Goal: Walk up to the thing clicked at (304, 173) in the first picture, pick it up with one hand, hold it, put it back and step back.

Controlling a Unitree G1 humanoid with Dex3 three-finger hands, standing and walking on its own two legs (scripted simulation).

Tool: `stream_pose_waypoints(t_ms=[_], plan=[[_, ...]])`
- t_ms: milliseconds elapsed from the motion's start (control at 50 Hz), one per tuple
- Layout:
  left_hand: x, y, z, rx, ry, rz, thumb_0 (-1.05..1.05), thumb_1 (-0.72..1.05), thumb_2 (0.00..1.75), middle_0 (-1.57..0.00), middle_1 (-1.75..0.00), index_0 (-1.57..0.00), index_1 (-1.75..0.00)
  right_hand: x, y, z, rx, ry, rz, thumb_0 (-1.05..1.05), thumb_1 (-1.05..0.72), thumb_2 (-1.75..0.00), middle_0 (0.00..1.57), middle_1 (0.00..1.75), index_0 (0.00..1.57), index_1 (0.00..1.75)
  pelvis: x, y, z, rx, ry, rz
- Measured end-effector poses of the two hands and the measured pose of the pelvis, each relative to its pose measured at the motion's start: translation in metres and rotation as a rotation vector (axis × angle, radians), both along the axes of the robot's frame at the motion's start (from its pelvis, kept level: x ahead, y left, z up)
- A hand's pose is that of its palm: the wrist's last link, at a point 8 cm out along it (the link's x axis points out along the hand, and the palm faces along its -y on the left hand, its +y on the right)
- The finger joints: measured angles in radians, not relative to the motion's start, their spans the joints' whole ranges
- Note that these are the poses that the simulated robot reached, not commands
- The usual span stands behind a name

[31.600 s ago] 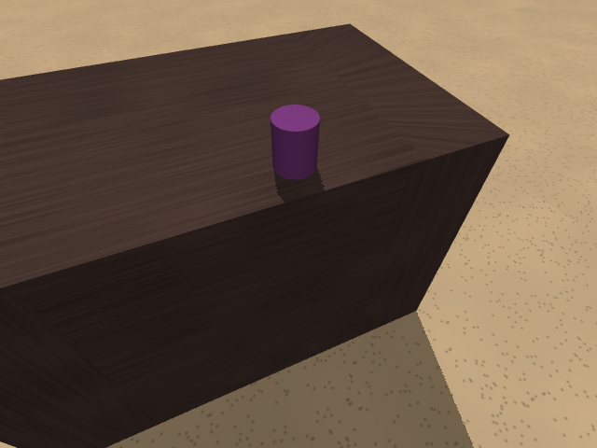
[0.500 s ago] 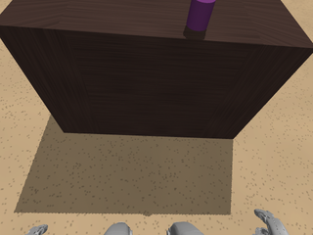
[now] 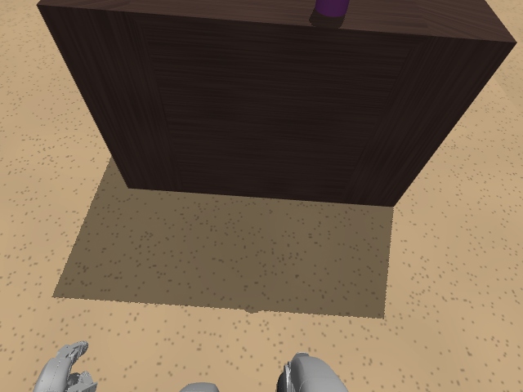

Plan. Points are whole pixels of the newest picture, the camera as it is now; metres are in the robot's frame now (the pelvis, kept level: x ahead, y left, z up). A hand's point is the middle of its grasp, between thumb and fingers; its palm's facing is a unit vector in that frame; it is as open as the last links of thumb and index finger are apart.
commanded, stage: step back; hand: right
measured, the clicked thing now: out of the picture +1.03 -0.18 +0.10
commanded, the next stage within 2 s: stand in 1.14 s
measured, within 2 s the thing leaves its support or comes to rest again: neither
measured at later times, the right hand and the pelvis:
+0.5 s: hand out of the picture +0.00 -0.29 -0.14, palm faces -0.04 +0.92 -0.38, open 7.4 cm; pelvis -0.07 -0.01 +0.01, yaw +0 degrees
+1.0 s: hand out of the picture +0.04 -0.27 -0.14, palm faces +0.01 +0.94 -0.35, open 7.4 cm; pelvis -0.03 -0.01 +0.02, yaw -1 degrees
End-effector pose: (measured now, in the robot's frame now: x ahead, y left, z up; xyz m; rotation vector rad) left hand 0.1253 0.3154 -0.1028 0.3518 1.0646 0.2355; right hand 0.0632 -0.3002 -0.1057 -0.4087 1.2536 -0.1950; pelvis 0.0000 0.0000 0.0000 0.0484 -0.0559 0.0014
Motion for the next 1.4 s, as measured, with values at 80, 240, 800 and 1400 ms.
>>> stream_pose_waypoints(t_ms=[80, 240, 800, 1400], plan=[[-0.031, -0.011, 0.001, -0.053, 0.037, 0.010, 0.00, 0.91, 0.90, -0.20, -0.30, -0.20, -0.29, -0.020, -0.001, 0.016, -0.011, -0.031, 0.002, 0.01, -0.90, -0.90, 0.20, 0.30, 0.21, 0.30, -0.019, -0.002, 0.011, -0.060, 0.004, 0.007], [-0.104, -0.027, -0.006, -0.042, 0.123, -0.013, 0.00, 0.91, 0.90, -0.20, -0.30, -0.20, -0.30, -0.025, -0.030, 0.021, -0.011, -0.172, 0.000, 0.01, -0.90, -0.90, 0.20, 0.30, 0.21, 0.30, -0.057, -0.019, 0.006, -0.049, 0.023, -0.061], [-0.087, -0.015, 0.008, -0.004, 0.077, -0.005, 0.00, 0.91, 0.90, -0.20, -0.30, -0.20, -0.29, -0.062, -0.015, 0.003, 0.054, -0.055, -0.086, 0.01, -0.90, -0.90, 0.20, 0.30, 0.21, 0.30, -0.047, -0.014, 0.012, -0.071, 0.006, -0.030], [-0.062, -0.031, 0.011, -0.072, 0.114, -0.007, 0.00, 0.91, 0.90, -0.20, -0.30, -0.20, -0.29, 0.003, -0.004, 0.025, 0.062, -0.138, -0.048, 0.01, -0.90, -0.90, 0.20, 0.30, 0.21, 0.30, -0.030, -0.008, 0.028, -0.050, 0.004, -0.031]])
